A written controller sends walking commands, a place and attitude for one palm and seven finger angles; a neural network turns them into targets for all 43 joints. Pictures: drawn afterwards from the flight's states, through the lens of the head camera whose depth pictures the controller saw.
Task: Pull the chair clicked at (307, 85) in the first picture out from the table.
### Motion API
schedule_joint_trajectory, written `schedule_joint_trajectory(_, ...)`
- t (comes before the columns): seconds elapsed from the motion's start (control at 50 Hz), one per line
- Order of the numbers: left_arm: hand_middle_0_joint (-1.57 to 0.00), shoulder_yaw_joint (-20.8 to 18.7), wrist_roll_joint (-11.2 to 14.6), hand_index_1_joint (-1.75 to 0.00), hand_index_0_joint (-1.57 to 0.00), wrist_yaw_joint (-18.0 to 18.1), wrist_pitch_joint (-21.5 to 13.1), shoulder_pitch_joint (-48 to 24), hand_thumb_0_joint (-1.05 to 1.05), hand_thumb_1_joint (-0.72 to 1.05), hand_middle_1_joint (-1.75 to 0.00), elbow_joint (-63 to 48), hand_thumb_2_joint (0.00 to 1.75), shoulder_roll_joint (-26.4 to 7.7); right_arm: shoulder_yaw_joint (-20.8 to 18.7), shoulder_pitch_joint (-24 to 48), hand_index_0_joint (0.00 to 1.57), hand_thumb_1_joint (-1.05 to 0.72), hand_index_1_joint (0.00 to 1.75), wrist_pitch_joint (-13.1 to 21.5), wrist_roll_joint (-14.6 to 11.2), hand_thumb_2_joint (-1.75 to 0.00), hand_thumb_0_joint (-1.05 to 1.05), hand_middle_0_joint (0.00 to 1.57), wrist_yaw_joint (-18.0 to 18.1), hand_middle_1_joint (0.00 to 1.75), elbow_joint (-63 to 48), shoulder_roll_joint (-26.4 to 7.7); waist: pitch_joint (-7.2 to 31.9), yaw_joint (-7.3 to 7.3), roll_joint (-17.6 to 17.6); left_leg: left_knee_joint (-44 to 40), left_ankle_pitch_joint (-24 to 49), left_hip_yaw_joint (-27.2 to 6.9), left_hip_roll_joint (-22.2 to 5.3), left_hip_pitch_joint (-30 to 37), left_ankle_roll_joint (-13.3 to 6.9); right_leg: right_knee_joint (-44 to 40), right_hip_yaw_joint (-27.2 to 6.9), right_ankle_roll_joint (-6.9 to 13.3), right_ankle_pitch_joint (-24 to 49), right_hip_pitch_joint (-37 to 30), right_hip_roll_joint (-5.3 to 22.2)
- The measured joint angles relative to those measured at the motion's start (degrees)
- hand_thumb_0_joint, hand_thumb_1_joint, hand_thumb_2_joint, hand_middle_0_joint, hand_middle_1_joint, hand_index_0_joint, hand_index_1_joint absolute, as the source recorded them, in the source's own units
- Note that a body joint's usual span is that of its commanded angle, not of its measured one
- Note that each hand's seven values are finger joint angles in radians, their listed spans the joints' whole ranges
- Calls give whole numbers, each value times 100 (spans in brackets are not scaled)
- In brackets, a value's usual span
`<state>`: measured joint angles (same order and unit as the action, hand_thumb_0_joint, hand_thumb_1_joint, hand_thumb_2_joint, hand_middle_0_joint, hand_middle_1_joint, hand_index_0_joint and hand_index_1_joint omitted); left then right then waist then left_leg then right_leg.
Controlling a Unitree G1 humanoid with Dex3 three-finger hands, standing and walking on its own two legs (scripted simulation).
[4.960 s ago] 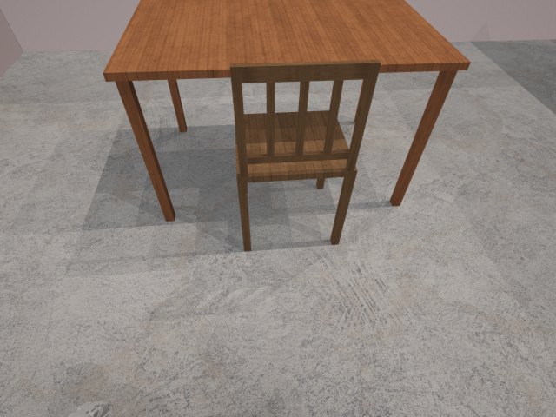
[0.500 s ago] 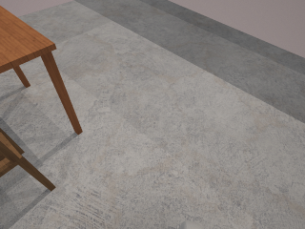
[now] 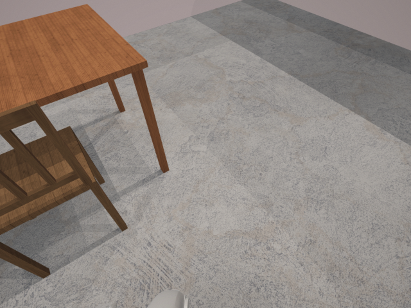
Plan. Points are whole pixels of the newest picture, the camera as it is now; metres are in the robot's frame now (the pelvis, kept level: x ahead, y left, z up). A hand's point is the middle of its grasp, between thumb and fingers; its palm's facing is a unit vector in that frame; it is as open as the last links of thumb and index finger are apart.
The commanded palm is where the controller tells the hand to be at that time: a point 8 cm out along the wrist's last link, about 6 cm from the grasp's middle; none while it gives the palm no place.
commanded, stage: turn to face it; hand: left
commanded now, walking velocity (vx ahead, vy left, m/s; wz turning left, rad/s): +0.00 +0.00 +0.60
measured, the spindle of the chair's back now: out of the picture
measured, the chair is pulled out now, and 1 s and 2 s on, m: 0.00 0.00 0.00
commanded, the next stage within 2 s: take the last steps up to it in 0.92 s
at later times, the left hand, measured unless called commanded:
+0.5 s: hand out of the picture -0.02 +0.30 -0.17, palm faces +0.34 -0.90 -0.26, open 7.4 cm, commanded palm none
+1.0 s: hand out of the picture -0.04 +0.22 -0.15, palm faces +0.51 -0.82 -0.26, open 7.4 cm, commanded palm none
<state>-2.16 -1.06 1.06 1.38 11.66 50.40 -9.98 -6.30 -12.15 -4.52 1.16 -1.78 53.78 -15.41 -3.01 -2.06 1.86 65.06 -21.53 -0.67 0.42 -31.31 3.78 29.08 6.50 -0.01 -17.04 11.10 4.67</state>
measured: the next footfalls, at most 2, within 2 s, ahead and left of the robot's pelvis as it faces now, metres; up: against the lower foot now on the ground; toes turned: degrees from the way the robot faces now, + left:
left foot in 0.26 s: +0.00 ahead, +0.16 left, +0.00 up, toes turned +15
right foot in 0.76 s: +0.07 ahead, -0.06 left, +0.00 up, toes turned +24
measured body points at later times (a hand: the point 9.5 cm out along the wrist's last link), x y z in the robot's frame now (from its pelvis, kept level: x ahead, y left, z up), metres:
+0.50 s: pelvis -0.02 +0.06 +0.00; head +0.01 +0.10 +0.45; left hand -0.04 +0.35 -0.15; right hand +0.16 -0.15 -0.12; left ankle -0.04 +0.14 -0.74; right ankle +0.01 -0.11 -0.66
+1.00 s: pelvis -0.01 +0.02 +0.00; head +0.02 +0.00 +0.45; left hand -0.06 +0.26 -0.13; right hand +0.15 -0.19 -0.16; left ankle -0.11 +0.14 -0.65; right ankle +0.03 -0.08 -0.74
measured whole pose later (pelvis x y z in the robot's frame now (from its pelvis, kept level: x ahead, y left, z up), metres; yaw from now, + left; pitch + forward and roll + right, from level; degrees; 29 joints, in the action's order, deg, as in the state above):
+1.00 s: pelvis -0.01 +0.02 +0.00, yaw +31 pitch -1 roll +2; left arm -1.6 -1.0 1.0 0.7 12.3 51.4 -9.5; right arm -4.7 -13.3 -4.6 0.9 -1.0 56.5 -14.3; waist -3.4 -1.6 2.0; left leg 63.4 -22.7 -2.3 -0.3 -26.5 3.4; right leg 28.1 6.7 1.1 -16.2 10.9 3.9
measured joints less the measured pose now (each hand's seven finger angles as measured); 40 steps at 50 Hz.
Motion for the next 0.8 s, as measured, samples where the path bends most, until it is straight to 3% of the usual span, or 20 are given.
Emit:
schedule_joint_trajectory(0.1,-20,23,-34,-30,-20,-31,-37,131,0,90,-30,45,90,-60,61,179,20,-91,30,-65,-23,-89,1,20,-23,30,35,-4,-150,107,-149,-667,-238,168,-250,420,91,57,326,-65,-46,-43,285)
schedule_joint_trajectory(0.2,-20,-35,-60,-30,-20,-52,7,279,0,90,-30,113,90,-244,161,490,20,-91,30,-25,-60,-90,1,20,-34,30,-38,27,-267,285,-281,-1850,-378,412,-260,1012,-2,332,618,-225,-164,103,533)
schedule_joint_trajectory(0.24,-20,-89,-40,-30,-20,-57,44,353,0,90,-30,154,90,-360,205,567,20,-91,30,56,-63,-89,1,20,-37,30,-127,39,-258,320,-340,-2665,7,545,-217,1375,-71,583,748,-334,-286,207,648)
schedule_joint_trajectory(0.26,-20,-124,-15,-30,-20,-64,70,402,0,90,-30,164,90,-428,222,591,20,-91,30,118,-55,-89,1,20,-44,30,-183,36,-231,334,-370,-3032,392,564,-193,1512,-216,857,769,-380,-382,345,718)
schedule_joint_trajectory(0.28,-20,-169,6,-30,-20,-65,121,391,0,90,-30,201,90,-514,230,645,20,-91,30,178,-50,-89,1,20,-40,30,-217,77,-262,359,-468,-2952,418,563,-119,1446,-381,1326,594,-439,-770,552,755)
schedule_joint_trajectory(0.32,-20,-229,12,-30,-20,-29,262,342,1,90,-30,293,90,-632,275,689,20,-91,30,278,-59,-89,1,20,-9,30,-272,144,-285,398,-516,-2796,239,502,-85,1378,-570,2394,132,-481,-1334,1002,560)
schedule_joint_trajectory(0.36,-20,-274,25,-30,-20,-29,324,260,1,91,-30,361,90,-687,306,653,20,-91,30,319,-47,-89,1,20,52,30,-308,195,-261,369,-475,-2932,251,370,-67,1427,-628,3145,-119,-503,-1232,1342,366)
schedule_joint_trajectory(0.42,-20,-297,25,-29,-20,-70,293,119,1,91,-30,304,90,-710,351,575,20,-91,30,313,-36,-89,1,20,100,30,-291,248,-235,348,-431,-3325,507,186,15,1566,-637,3513,-318,-544,-772,1625,234)
schedule_joint_trajectory(0.5,-20,-269,25,-29,-20,-81,236,-56,1,91,-30,159,90,-653,376,437,20,-91,30,292,-38,-89,1,20,113,30,-241,300,-171,292,-359,-3683,751,-38,144,1671,-698,3258,-495,-583,-511,1676,124)
schedule_joint_trajectory(0.62,-20,-202,49,-29,-20,-48,215,-358,1,91,-30,5,90,-492,356,175,20,-90,30,257,-12,-89,1,20,117,30,-158,369,-107,115,-245,-3786,882,-378,318,1653,-676,2480,-644,-558,-674,1408,-85)
schedule_joint_trajectory(0.7,-20,-129,78,-29,-20,-28,169,-502,1,91,-30,-99,90,-348,322,23,20,-90,30,202,7,-89,1,20,130,30,-89,356,-94,4,-123,-3669,872,-576,396,1558,-592,1692,-647,-464,-731,1042,-272)
schedule_joint_trajectory(0.74,-20,-85,96,-30,-20,-20,112,-517,1,91,-30,-157,90,-277,300,-52,20,-90,30,173,-3,-89,1,20,133,30,-53,329,-70,-20,-52,-3524,825,-671,435,1463,-522,1000,-610,-411,-394,723,-364)
schedule_joint_trajectory(0.76,-20,-58,96,-30,-20,-18,61,-488,1,91,-30,-199,90,-261,288,-105,20,-90,30,164,-23,-89,1,20,129,30,-41,321,-35,-14,-51,-3389,767,-702,481,1385,-477,482,-594,-379,-71,490,-368)
schedule_joint_trajectory(0.8,-20,-13,48,-30,-20,-3,-32,-443,0,91,-30,-199,90,-170,235,-133,20,-90,30,135,-59,-89,1,20,128,30,13,262,-35,-9,75,-2670,165,-682,442,1099,-388,329,-466,-12,-96,395,-409)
